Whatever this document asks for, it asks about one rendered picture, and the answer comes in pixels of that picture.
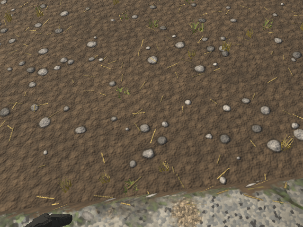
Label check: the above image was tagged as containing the left robot hand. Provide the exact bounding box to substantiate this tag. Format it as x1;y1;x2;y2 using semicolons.
23;213;73;227

